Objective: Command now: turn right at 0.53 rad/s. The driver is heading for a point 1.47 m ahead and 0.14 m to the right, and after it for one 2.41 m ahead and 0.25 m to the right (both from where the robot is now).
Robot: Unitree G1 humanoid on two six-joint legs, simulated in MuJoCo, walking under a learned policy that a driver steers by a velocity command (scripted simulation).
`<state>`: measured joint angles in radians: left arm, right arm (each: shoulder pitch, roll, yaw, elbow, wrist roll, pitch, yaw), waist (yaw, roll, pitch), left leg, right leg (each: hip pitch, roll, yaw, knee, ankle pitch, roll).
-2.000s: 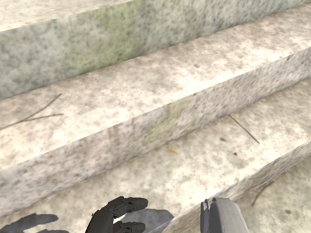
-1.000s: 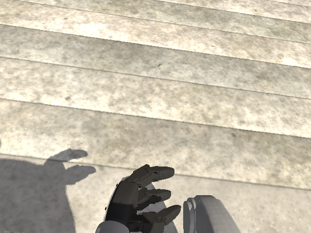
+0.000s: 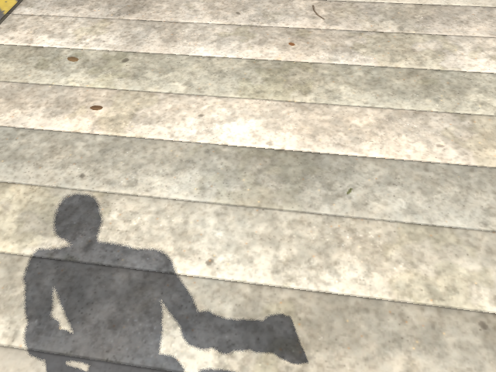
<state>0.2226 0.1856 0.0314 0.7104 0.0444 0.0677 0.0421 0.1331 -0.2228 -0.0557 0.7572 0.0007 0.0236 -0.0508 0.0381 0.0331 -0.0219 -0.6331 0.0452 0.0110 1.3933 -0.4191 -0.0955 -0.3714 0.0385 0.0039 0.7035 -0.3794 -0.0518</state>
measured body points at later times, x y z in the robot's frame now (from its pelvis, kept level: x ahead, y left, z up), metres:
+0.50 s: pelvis -0.02 +0.05 +0.01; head +0.01 +0.07 +0.45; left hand +0.22 +0.21 -0.10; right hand +0.06 -0.23 -0.07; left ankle +0.02 +0.12 -0.72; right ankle -0.10 -0.08 -0.54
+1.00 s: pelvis +0.05 -0.01 +0.01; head +0.02 -0.04 +0.46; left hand +0.06 +0.21 -0.12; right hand +0.16 -0.22 -0.09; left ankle +0.14 +0.13 -0.29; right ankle -0.05 -0.07 -0.72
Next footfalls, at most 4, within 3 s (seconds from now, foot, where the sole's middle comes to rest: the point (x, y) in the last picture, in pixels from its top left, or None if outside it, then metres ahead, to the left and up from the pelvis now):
0.26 left None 0.06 0.12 -0.76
0.74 right None -0.01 -0.08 -0.76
1.18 left None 0.32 0.02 -0.55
1.84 right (424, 313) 0.57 -0.33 -0.55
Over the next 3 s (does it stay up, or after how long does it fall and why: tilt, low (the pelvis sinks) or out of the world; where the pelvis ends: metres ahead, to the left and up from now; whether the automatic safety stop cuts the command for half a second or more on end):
stays up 1.10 -0.22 0.23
